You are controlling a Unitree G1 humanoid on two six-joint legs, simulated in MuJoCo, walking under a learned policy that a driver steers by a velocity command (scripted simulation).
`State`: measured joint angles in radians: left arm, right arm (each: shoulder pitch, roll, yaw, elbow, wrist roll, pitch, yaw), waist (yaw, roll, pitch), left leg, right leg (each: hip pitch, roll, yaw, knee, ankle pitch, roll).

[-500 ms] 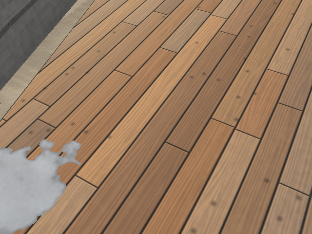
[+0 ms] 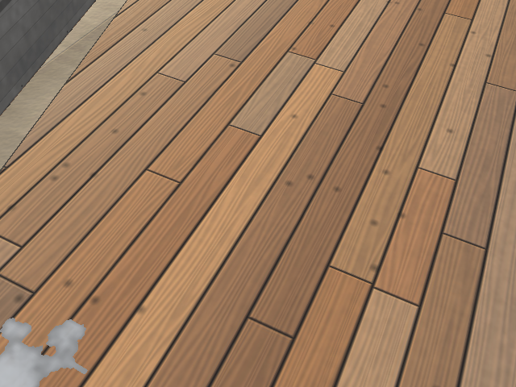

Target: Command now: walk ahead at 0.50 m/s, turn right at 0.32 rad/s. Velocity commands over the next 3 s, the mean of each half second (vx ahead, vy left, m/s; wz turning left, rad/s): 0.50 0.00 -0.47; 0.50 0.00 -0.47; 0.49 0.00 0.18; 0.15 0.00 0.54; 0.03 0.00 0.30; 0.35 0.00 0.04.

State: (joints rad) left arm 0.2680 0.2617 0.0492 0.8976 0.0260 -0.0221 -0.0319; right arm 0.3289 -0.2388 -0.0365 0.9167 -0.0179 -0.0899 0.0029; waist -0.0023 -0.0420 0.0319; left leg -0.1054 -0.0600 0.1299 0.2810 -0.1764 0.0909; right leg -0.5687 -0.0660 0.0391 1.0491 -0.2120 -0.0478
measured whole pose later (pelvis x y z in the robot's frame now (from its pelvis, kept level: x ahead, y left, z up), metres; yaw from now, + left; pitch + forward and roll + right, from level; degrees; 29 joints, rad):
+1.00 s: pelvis +0.55 -0.10 -0.01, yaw -30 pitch +0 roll +0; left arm 0.30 0.30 0.06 0.85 0.03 -0.04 -0.02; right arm 0.24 -0.25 -0.04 0.82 -0.03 -0.07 0.01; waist 0.01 -0.04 0.03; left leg -0.25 -0.03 0.05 0.42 -0.18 0.05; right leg -0.40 0.05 0.07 1.10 -0.34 -0.07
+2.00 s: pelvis +0.86 -0.28 -0.01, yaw -4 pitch +1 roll -1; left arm 0.15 0.25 0.04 0.78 0.03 0.04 0.02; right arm 0.20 -0.27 -0.07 0.77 -0.01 0.03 0.00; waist -0.01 -0.02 0.09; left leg -0.37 -0.11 -0.02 0.45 -0.09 0.11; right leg -0.51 -0.03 0.03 1.08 -0.43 0.03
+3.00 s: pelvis +1.02 -0.32 -0.02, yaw +4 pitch +1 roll +1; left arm 0.06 0.25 0.05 0.79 0.03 -0.02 -0.05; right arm 0.46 -0.23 -0.03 1.04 -0.02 -0.07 0.00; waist -0.06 -0.01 0.05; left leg 0.19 -0.04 -0.01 0.15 -0.36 0.03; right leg -0.56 -0.04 -0.07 0.64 -0.14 -0.06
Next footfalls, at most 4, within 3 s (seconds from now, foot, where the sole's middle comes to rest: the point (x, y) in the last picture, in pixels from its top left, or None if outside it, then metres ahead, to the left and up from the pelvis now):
0.30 right None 0.31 -0.12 -0.78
0.82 left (280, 331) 0.66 -0.06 -0.78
1.32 right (385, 301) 0.75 -0.36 -0.78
1.78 left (333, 235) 0.99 -0.24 -0.78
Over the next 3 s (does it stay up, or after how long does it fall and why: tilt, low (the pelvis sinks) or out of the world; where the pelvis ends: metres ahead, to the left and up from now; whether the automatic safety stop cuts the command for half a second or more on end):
stays up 1.02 -0.32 -0.02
